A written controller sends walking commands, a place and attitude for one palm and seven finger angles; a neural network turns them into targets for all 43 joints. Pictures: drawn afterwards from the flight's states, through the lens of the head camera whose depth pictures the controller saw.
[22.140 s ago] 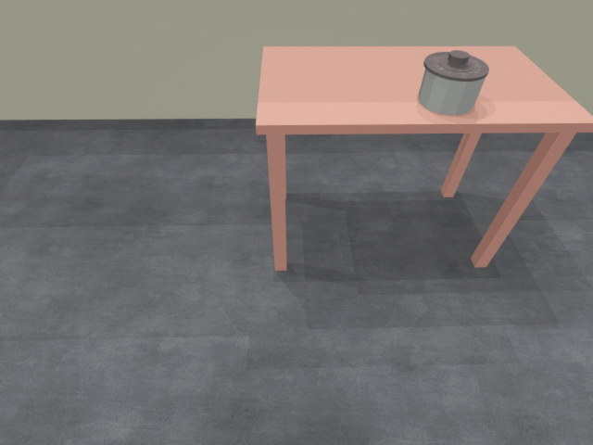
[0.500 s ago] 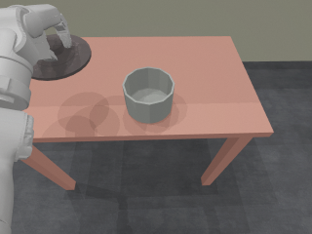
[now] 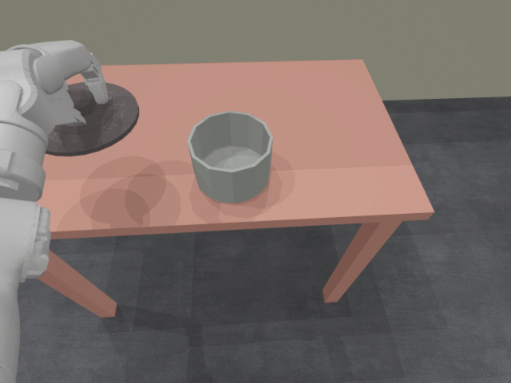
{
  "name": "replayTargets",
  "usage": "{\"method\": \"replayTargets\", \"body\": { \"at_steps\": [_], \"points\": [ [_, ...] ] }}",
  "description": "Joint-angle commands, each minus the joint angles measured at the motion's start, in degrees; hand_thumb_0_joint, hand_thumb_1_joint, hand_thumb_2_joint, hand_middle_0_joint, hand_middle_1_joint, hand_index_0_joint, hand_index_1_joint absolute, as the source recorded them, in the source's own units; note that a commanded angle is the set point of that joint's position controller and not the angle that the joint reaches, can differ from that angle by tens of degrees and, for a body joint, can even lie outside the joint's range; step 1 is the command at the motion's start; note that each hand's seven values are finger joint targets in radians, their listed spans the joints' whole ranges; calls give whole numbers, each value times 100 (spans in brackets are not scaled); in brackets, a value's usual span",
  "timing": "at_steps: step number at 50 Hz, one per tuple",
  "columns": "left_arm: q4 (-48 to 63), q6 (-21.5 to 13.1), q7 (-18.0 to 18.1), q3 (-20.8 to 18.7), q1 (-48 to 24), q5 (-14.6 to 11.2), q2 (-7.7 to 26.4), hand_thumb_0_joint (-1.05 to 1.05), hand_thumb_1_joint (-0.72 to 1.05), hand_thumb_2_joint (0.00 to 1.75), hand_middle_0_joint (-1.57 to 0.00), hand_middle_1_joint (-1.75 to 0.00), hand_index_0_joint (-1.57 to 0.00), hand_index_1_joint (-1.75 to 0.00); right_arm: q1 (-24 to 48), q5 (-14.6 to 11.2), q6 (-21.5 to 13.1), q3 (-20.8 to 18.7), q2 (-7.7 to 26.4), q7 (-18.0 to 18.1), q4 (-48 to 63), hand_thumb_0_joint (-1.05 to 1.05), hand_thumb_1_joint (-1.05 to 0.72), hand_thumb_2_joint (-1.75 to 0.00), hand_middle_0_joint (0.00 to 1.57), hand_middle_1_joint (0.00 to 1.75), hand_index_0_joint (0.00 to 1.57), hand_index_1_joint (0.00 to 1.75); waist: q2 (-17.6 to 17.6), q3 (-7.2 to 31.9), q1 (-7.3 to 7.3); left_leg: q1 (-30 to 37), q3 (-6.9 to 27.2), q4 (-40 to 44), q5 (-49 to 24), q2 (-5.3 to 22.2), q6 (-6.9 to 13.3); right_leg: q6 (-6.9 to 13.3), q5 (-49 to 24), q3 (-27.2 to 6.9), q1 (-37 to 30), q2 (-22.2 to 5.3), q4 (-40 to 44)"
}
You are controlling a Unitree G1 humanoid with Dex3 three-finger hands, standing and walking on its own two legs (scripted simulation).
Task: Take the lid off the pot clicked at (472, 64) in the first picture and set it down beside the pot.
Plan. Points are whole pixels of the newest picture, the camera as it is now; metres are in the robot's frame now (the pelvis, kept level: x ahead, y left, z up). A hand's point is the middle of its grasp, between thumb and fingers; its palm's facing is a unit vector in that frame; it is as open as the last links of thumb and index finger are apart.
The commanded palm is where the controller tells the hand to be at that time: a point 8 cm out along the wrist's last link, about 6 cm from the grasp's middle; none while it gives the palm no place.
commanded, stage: lower the lid onto the table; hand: left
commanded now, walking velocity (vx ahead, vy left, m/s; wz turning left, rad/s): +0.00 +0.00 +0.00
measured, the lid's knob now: (76, 103) +0.51 +0.26 +0.15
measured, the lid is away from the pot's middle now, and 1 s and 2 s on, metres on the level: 0.23 0.23 0.25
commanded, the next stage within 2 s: none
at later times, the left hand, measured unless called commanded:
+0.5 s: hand (78, 117) +0.49 +0.26 +0.14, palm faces -0.40 -0.08 -0.92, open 8.0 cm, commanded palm +0.50 +0.25 +0.21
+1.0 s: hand (88, 134) +0.49 +0.26 +0.11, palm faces -0.43 -0.08 -0.90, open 8.0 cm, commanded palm +0.51 +0.26 +0.18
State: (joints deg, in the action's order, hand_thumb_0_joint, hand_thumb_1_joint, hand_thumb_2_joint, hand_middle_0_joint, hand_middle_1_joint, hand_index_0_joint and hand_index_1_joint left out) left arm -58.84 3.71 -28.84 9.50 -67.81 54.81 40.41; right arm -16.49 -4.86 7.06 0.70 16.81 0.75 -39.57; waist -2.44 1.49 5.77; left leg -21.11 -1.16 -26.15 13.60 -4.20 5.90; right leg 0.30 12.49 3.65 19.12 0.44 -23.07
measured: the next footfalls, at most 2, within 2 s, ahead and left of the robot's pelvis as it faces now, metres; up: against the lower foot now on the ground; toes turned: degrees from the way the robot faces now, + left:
none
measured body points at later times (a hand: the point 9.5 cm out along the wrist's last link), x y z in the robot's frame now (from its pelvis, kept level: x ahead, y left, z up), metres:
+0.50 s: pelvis +0.00 +0.01 +0.00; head +0.07 +0.01 +0.44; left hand +0.50 +0.26 +0.19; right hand +0.03 -0.27 -0.13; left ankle -0.01 +0.05 -0.74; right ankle -0.02 -0.12 -0.74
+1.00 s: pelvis +0.01 +0.01 +0.00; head +0.08 +0.02 +0.44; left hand +0.51 +0.26 +0.16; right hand +0.02 -0.27 -0.13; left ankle -0.01 +0.05 -0.74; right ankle -0.02 -0.12 -0.74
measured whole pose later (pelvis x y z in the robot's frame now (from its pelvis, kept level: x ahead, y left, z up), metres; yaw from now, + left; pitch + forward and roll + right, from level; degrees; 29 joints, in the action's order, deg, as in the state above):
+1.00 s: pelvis +0.01 +0.01 +0.00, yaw -1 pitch +12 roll -2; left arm -64.4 -2.6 -22.1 7.8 -63.8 55.4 39.1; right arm -18.6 -4.0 6.8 0.1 16.7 1.9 -41.2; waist -2.0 2.7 6.7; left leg -25.6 -1.6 -28.6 14.9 -4.3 6.6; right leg -0.3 13.1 3.2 23.3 0.3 -24.6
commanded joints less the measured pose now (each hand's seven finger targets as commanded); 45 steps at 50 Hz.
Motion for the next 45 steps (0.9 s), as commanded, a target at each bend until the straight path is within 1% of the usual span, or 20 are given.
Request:
{"method": "replayTargets", "body": {
  "at_steps": [1,3,4,6,7,8,13,16,17,19,23,26,28,29,33,34,36,39,42,45],
  "points": [
    [1437,-86,356,-462,-3653,-43,1651,0,53,111,-76,-103,-83,-104,-250,12,-156,-324,954,101,424,0,-90,-90,20,30,20,30,-435,2647,35,2185,660,-159,-2897,287,-194,225,-1554,-134,-108,136,101],
    [1235,-150,363,-434,-3462,-88,1635,0,53,111,-76,-103,-83,-104,-302,9,-170,-324,981,134,409,0,-90,-90,20,30,20,30,-312,2606,46,2047,617,-162,-2693,279,-165,236,-1522,-139,-130,105,113],
    [931,-134,387,-471,-3349,-61,1701,0,53,111,-76,-103,-83,-104,-282,-16,-150,-307,999,140,347,0,-90,-90,20,30,20,30,-279,2350,82,1857,579,-154,-2404,267,-118,228,-1467,-142,-80,134,110],
    [1065,-146,408,-387,-3559,-84,1685,0,53,111,-76,-103,-83,-104,-259,-43,-162,-294,1000,183,352,0,-90,-90,20,30,20,30,-169,2413,100,1767,541,-64,-2015,251,-75,218,-1385,-160,-189,116,133],
    [1147,-165,435,-355,-3655,-77,1683,0,53,111,-76,-103,-83,-104,-280,-55,-172,-294,1008,196,318,0,-90,-90,20,30,20,30,-251,2473,114,1844,571,-68,-2051,268,-91,224,-1347,-149,-127,121,119],
    [1331,-223,412,-125,-3797,-117,1415,0,53,111,-76,-103,-83,-104,-285,-34,-213,-305,995,207,335,0,-90,-90,20,30,20,30,-413,2532,128,1975,574,-101,-2198,293,-107,233,-1328,-144,1,93,134],
    [1675,-484,528,-613,-3763,-96,1922,0,53,111,-76,-103,-83,-104,-427,43,-336,-323,987,256,330,0,-90,-90,20,30,20,30,-791,3081,64,2505,694,-274,-3056,342,-235,252,-1478,-148,55,143,46],
    [1343,-442,555,-481,-3542,-120,1605,0,53,111,-76,-103,-83,-104,-489,31,-318,-340,973,208,230,0,-90,-90,20,30,20,30,-726,2758,83,2434,744,-258,-3251,372,-289,244,-1447,-80,246,176,36],
    [1379,-435,579,-569,-3555,-116,1694,0,53,111,-76,-103,-83,-104,-504,34,-301,-349,997,180,223,0,-90,-90,20,30,20,30,-773,2719,64,2436,781,-252,-3325,392,-331,253,-1397,-69,311,186,38],
    [1080,-382,585,-386,-3345,-81,1358,0,53,111,-76,-103,-83,-104,-536,56,-276,-370,991,139,180,0,-90,-90,20,30,20,30,-651,2570,92,2380,797,-312,-3399,394,-343,253,-1360,-48,474,198,10],
    [1116,-423,658,-780,-3155,-38,1813,0,53,111,-76,-103,-83,-104,-554,71,-214,-370,1028,128,271,0,-90,-90,20,30,20,30,-349,2922,-8,2245,747,-320,-3537,388,-315,259,-1644,-87,121,163,-65],
    [1248,-409,672,-522,-3319,-18,1454,0,53,111,-76,-103,-83,-104,-537,85,-165,-407,984,101,261,0,-90,-90,20,30,20,30,-469,2943,69,2468,823,-347,-3756,423,-362,224,-1529,-85,339,200,-40],
    [1248,-481,700,-691,-3177,-22,1627,0,53,111,-76,-103,-83,-104,-577,122,-160,-419,996,95,309,0,-90,-90,20,30,20,30,-486,3023,29,2491,808,-388,-3897,428,-365,240,-1564,-99,331,189,-42],
    [1343,-508,755,-980,-3206,1,1988,0,53,111,-76,-103,-83,-104,-610,124,-129,-410,1018,93,282,0,-90,-90,20,30,20,30,-476,3115,9,2494,817,-383,-3950,428,-359,233,-1656,-102,219,209,-74],
    [1142,-538,786,-655,-3131,-44,1583,0,53,111,-76,-103,-83,-104,-603,112,-107,-398,991,112,280,0,-90,-90,20,30,20,30,-448,2910,54,2340,764,-334,-3748,439,-345,232,-1587,-89,331,172,-41],
    [903,-504,847,-848,-3013,45,1808,0,53,111,-76,-103,-83,-104,-634,104,-81,-396,1002,115,245,0,-90,-90,20,30,20,30,-356,2804,59,2278,798,-333,-3628,448,-352,224,-1473,-82,374,204,-51],
    [935,-478,886,-640,-3215,83,1620,0,53,111,-76,-103,-83,-104,-625,82,-85,-375,982,129,244,0,-90,-90,20,30,20,30,-563,2719,100,2259,797,-302,-3380,444,-379,239,-1287,-69,521,211,-45],
    [1063,-535,921,-567,-3365,65,1492,0,53,111,-76,-103,-83,-104,-706,127,-131,-412,973,139,216,0,-90,-90,20,30,20,30,-734,2904,147,2562,861,-402,-3643,477,-407,233,-1233,-86,707,221,-51],
    [963,-559,953,-813,-3323,18,1808,0,53,111,-76,-103,-83,-104,-759,111,-148,-394,1008,198,191,0,-90,-90,20,30,20,30,-445,3047,131,2362,776,-347,-3260,443,-354,221,-1295,-101,447,213,-62],
    [1150,-654,989,-751,-3342,42,1743,0,53,111,-76,-103,-83,-104,-775,125,-159,-397,982,212,200,0,-90,-90,20,30,20,30,-675,3245,134,2548,805,-409,-3738,460,-400,225,-1498,-103,451,215,-102]
  ]
}}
